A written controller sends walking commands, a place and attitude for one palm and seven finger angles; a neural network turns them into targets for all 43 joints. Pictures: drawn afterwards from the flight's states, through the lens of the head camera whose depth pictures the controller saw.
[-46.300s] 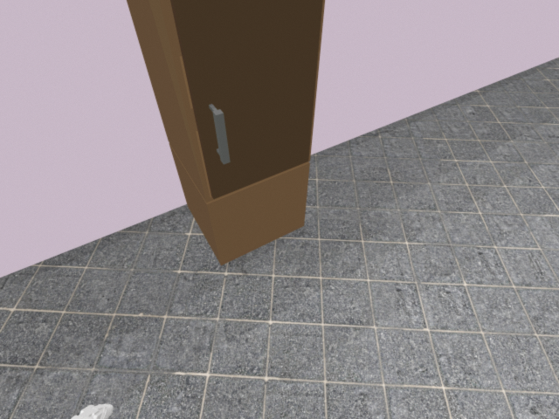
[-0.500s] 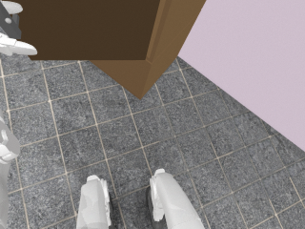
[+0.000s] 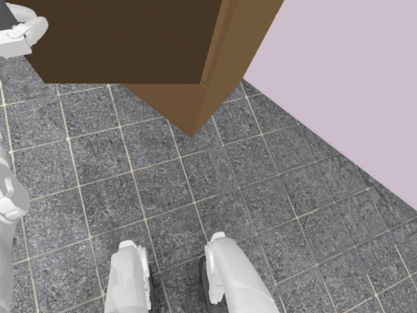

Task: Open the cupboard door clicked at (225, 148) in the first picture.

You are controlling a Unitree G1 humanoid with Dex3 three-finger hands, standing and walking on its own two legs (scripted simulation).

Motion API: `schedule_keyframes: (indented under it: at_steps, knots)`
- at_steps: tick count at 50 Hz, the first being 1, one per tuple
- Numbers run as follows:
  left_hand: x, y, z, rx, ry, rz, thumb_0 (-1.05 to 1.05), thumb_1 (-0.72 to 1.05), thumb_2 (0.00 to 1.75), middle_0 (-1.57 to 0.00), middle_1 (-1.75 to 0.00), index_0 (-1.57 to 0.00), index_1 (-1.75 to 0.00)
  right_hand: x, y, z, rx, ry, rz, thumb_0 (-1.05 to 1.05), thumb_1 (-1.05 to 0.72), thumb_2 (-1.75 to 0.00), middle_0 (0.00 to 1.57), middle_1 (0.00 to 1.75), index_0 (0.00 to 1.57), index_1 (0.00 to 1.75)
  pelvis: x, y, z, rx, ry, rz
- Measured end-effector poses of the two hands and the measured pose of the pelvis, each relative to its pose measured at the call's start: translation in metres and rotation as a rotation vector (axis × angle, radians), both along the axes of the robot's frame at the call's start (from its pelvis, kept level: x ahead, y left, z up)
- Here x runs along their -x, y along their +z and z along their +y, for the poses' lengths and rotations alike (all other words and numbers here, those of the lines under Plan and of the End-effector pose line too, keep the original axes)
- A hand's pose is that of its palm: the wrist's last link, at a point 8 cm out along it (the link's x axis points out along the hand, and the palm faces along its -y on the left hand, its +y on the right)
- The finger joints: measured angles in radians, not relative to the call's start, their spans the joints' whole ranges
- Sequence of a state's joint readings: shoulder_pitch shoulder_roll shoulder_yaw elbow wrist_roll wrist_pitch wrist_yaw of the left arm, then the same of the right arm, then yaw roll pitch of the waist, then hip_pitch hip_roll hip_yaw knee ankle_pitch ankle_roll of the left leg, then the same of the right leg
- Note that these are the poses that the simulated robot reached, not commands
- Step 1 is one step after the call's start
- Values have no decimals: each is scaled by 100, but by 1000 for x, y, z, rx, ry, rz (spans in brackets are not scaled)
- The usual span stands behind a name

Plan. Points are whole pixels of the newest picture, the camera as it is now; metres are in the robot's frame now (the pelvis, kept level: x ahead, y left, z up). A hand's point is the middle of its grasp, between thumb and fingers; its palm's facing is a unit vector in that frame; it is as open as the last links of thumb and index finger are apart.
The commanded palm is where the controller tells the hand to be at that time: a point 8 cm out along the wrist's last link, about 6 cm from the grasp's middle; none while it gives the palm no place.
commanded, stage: close the thumb around the handle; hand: left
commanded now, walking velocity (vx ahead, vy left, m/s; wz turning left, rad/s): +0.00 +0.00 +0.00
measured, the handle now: out of the picture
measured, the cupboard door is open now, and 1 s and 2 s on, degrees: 43 64 92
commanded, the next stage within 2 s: pull the door open along its arc in 0.24 s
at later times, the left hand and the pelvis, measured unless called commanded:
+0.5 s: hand (17, 30) +0.57 +0.24 +0.06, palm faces +0.01 -1.00 -0.01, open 5.5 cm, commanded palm +0.54 +0.26 +0.06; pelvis +0.00 +0.00 +0.00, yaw +0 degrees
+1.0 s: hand (45, 102) +0.45 +0.19 +0.06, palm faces +0.29 -0.96 +0.05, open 5.9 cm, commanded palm +0.39 +0.23 +0.06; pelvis +0.03 +0.00 +0.04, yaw +2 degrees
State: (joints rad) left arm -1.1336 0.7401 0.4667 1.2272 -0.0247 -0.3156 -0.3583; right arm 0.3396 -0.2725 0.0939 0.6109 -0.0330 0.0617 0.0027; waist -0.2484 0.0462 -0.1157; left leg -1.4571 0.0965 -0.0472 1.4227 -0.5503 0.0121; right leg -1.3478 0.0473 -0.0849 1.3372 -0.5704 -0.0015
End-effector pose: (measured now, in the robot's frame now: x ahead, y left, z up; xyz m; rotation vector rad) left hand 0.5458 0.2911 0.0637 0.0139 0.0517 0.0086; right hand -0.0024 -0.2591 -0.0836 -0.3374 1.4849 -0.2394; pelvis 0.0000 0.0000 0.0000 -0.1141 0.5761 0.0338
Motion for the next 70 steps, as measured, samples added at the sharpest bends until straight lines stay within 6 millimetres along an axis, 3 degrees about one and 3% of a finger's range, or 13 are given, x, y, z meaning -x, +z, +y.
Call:
schedule_keyframes:
  at_steps: [9, 23, 30, 36, 42, 49, 54, 60, 70]
  knots:
    - [0, -2, 1, 1, -1, 2, 1, 74, 83, -39, -133, -39, -133, 5, -1, 4, -10, -13, 14, 0, -91, -90, 20, 30, 21, 29, 0, 0, 1, -1, -5, 2]
    - [-1, -2, 0, 3, -4, -3, 0, 75, 84, -37, -135, -39, -135, 8, -2, 5, -5, -17, 9, 0, -91, -90, 20, 30, 21, 29, 2, -2, 3, 1, -7, 4]
    - [12, -3, -2, 0, 0, -6, 0, 76, 81, -37, -135, -37, -135, 2, 0, 8, -31, -28, -2, 0, -91, -90, 20, 30, 21, 29, -2, 5, 4, -9, -13, -9]
    - [39, -2, -6, 0, -11, -4, 0, 74, 76, -36, -135, -37, -135, -20, 7, 9, -61, -30, -55, 0, -91, -90, 20, 30, 21, 29, -11, 18, 5, -25, -15, -33]
    - [77, -3, -16, 11, -17, -3, 0, 72, 73, -36, -135, -37, -135, -61, 17, 8, -79, 8, -157, 0, -91, -90, 20, 30, 21, 29, -20, 31, 4, -38, -7, -68]
    - [127, -5, -48, 69, 264, -42, 1, 71, 75, -35, -134, -37, -134, -120, 22, 11, -118, 108, -297, 0, -91, -90, 20, 30, 20, 29, -27, 40, 2, -59, -1, -105]
    - [156, -4, -72, 31, 364, -47, 1, 72, 77, -35, -133, -36, -133, -149, 20, 18, -160, 165, -362, 0, -91, -90, 20, 30, 20, 29, -26, 41, -4, -74, 8, -137]
    - [187, -3, -100, 17, 433, -48, 1, 72, 77, -34, -133, -35, -133, -165, 17, 24, -201, 205, -394, 0, -91, -90, 20, 30, 20, 29, -24, 42, -13, -89, 21, -167]
    - [230, -1, -143, 9, 424, -45, 2, 71, 75, -33, -133, -34, -133, -168, 14, 15, -226, 232, -413, 1, -91, -90, 20, 30, 20, 29, -21, 45, -29, -109, 39, -198]
